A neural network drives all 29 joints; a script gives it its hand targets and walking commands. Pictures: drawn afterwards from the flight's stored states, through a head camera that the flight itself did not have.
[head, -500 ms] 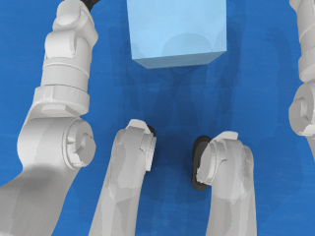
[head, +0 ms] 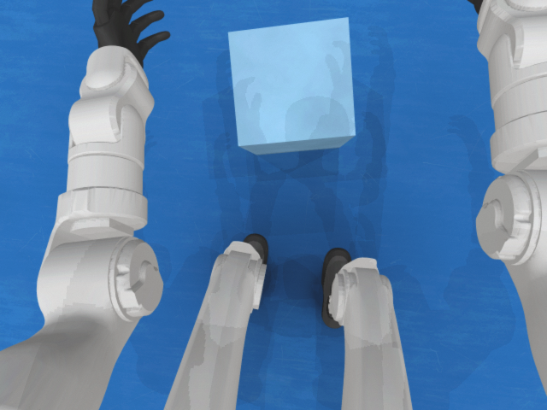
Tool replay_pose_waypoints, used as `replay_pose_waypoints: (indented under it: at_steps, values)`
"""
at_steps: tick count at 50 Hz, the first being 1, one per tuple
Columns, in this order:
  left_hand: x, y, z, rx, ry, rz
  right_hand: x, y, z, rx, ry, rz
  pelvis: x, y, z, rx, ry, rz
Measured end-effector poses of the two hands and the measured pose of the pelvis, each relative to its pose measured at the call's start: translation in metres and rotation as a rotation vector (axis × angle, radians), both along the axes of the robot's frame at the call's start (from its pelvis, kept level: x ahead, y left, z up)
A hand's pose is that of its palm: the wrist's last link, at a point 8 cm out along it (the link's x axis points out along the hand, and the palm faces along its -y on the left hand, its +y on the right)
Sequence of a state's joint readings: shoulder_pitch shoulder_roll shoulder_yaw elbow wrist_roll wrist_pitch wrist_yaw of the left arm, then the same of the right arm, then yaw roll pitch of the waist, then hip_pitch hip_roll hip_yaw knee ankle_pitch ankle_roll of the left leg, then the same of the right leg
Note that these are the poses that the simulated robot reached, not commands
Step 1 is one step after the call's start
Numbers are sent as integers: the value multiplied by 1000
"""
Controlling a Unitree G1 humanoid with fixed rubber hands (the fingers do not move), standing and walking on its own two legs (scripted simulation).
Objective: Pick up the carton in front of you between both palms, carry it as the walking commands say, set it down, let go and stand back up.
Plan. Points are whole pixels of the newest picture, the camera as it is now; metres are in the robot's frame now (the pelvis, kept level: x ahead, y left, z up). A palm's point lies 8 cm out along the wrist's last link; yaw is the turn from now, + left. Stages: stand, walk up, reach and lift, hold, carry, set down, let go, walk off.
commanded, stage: set down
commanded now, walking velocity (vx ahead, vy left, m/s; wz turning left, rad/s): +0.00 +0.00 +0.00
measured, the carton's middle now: (293, 99) +0.55 +0.05 -0.45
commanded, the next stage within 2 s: let go in 0.12 s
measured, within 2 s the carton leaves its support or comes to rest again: neither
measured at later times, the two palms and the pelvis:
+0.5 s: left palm (40, 96) +0.44 +0.23 +0.01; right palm out of the picture +0.48 -0.19 +0.01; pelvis +0.04 +0.02 +0.12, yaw -4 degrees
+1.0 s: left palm out of the picture +0.28 +0.25 +0.12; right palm out of the picture +0.32 -0.21 +0.10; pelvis +0.10 +0.02 +0.19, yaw -2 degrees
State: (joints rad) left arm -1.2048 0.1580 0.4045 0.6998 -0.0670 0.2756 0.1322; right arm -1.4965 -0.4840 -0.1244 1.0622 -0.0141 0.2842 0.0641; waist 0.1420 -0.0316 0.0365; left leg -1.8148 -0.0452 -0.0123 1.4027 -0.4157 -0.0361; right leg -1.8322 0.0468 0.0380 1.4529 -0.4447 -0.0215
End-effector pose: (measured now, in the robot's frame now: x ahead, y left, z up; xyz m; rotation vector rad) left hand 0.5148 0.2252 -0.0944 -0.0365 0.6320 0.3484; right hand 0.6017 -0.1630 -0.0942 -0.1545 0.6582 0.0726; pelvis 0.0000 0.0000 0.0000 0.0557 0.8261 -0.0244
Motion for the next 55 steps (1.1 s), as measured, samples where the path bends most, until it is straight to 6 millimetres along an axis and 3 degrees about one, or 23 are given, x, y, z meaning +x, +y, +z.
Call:
replay_pose_waypoints:
  at_steps: [9,14,20,27,35,47,55]
  values:
    - [-4,-1,49,7,2,-17,-4,-4,51,6,10,-9,6,1,49,-10,-17,-7]
    - [-13,-6,64,30,23,-84,-21,-9,66,-18,16,-43,14,3,72,-21,-28,-10]
    - [-46,-7,82,70,90,-228,-72,-19,81,-66,29,-135,28,9,99,-35,-67,-20]
    - [-90,11,120,92,150,-333,-136,-23,110,-82,48,-191,43,18,129,-51,-183,-27]
    - [-140,26,159,78,164,-337,-183,-24,145,-80,52,-168,63,25,154,-61,-324,-19]
    - [-220,23,207,74,180,-316,-259,-41,186,-76,77,-153,92,22,183,-65,-556,-10]
    - [-246,14,223,68,186,-331,-306,-58,209,-75,95,-155,102,11,196,-64,-713,-6]
